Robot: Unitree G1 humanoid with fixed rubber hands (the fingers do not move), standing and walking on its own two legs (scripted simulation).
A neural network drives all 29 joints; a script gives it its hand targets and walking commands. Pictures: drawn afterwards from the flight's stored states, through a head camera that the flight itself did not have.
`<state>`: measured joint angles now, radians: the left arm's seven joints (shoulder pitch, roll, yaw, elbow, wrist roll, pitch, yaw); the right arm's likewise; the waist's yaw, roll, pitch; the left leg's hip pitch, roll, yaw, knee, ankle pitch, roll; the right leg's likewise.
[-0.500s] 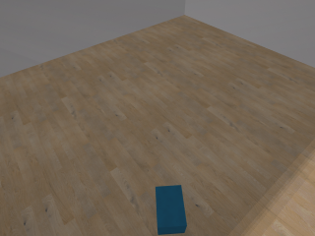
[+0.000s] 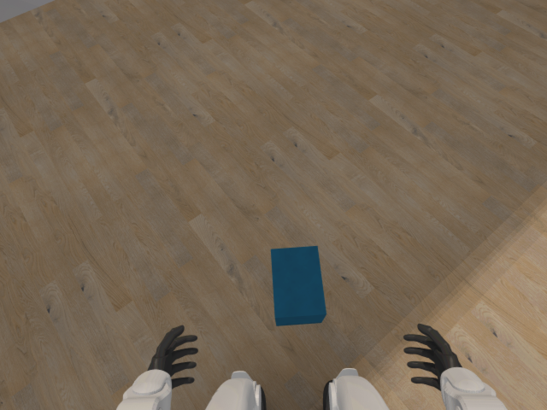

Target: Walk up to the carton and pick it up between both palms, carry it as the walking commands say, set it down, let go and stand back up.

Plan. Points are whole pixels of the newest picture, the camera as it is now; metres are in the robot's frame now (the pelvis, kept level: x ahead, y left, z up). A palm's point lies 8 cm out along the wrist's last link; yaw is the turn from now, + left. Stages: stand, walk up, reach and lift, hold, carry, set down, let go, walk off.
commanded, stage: reach and lift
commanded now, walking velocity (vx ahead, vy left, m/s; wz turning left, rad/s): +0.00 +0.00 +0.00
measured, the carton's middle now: (296, 286) +0.45 -0.03 -0.65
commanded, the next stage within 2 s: none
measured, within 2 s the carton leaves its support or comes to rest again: neither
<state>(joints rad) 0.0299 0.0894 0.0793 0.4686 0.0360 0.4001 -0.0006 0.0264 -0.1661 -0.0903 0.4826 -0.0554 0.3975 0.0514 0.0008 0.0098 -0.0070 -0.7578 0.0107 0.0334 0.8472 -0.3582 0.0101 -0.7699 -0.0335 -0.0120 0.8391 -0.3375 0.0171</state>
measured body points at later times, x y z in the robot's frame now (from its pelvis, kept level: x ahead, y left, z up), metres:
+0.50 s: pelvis -0.05 -0.01 -0.04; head +0.15 -0.02 +0.36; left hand +0.32 +0.18 -0.15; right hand +0.33 -0.22 -0.15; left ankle +0.03 +0.11 -0.69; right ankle +0.03 -0.13 -0.69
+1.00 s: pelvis -0.05 -0.02 -0.07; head +0.25 -0.02 +0.27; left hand +0.45 +0.15 -0.18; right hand +0.48 -0.19 -0.18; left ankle +0.03 +0.11 -0.69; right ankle +0.03 -0.13 -0.69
